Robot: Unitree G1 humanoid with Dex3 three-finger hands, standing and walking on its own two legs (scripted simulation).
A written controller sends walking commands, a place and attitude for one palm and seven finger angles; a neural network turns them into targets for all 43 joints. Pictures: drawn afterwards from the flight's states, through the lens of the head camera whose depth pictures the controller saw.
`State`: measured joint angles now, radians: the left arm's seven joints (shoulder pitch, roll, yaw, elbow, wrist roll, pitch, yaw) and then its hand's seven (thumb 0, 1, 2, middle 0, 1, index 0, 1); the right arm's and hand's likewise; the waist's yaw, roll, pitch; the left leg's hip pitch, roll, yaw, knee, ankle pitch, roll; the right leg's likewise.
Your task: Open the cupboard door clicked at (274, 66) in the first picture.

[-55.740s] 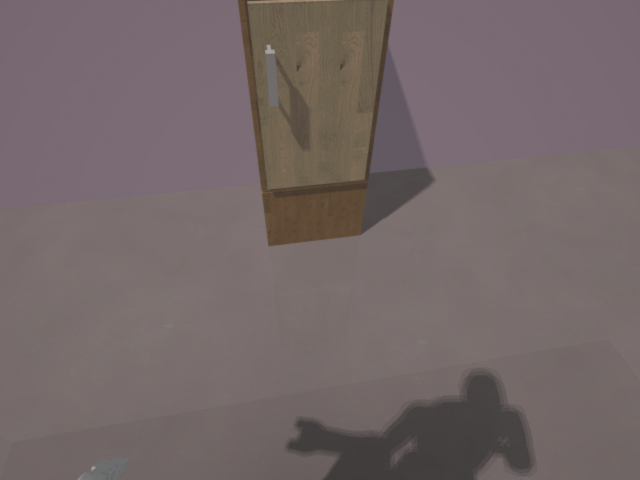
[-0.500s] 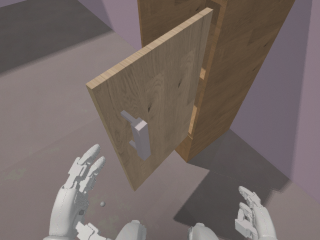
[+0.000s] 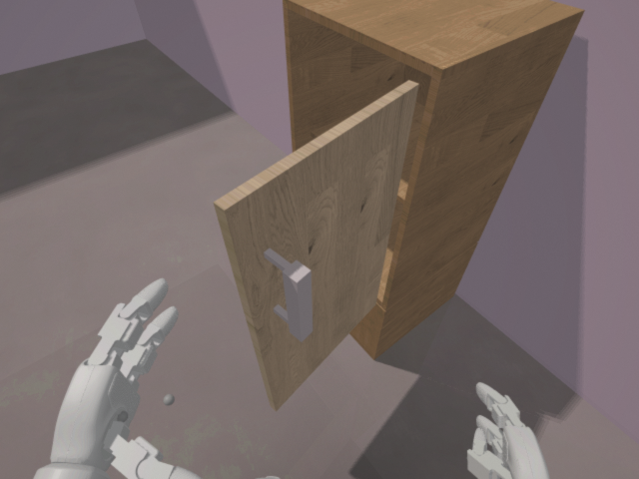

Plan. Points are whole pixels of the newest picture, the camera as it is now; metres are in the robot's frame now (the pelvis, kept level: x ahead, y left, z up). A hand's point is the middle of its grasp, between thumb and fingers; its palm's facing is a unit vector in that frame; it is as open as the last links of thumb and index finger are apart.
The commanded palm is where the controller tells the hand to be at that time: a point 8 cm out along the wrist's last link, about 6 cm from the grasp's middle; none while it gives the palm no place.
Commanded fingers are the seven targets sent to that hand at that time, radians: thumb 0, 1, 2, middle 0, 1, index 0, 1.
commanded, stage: draw the hand back to the body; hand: left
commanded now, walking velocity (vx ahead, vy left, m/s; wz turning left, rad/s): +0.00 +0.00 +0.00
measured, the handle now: (287, 295) +0.34 +0.08 +0.04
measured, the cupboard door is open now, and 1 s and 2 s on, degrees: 100 100 100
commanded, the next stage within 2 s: step back with the hand held close in 1.10 s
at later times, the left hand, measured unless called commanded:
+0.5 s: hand (61, 324) +0.21 +0.25 +0.18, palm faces +0.36 -0.84 -0.41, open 11.7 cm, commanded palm +0.16 +0.29 +0.20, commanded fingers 0.00 0.55 0.75 -0.19 -0.30 -0.19 -0.30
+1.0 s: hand (37, 289) +0.23 +0.26 +0.21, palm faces +0.44 -0.80 -0.41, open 7.5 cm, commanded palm +0.18 +0.30 +0.23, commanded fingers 0.00 0.90 0.90 -0.20 -0.30 -0.20 -0.30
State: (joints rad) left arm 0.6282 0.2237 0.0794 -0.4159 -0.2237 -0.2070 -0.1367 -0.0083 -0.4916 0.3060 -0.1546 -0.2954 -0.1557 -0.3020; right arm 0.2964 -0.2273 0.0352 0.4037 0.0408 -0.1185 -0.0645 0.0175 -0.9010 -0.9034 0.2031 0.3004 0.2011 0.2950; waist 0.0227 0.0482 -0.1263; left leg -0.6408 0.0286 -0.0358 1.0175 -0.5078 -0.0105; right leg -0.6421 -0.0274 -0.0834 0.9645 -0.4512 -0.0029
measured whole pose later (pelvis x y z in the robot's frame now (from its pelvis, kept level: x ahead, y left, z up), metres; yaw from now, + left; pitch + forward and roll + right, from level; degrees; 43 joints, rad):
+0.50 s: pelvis +0.02 +0.01 +0.05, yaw -1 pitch -2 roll -1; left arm 0.55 0.33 0.23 -0.44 -0.03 -0.05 0.14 0.00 0.21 0.61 -0.19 -0.30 -0.19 -0.30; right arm 0.25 -0.22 0.06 0.57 0.01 -0.15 -0.11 0.02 -0.90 -0.90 0.20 0.30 0.20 0.30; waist 0.06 0.06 -0.02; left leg -0.22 0.01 0.01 0.60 -0.36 0.01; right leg -0.24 -0.04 -0.05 0.57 -0.31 0.02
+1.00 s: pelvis +0.03 +0.00 +0.06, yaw -2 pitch -4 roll -1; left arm 0.47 0.32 0.33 -0.38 -0.05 -0.06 0.11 0.02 0.87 0.89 -0.21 -0.30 -0.21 -0.30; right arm 0.19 -0.23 0.03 0.64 -0.01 -0.11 -0.09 0.02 -0.90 -0.90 0.20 0.30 0.20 0.29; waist 0.08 0.06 0.04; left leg -0.06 0.02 0.02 0.41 -0.28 0.00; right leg -0.09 -0.02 -0.04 0.39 -0.23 0.01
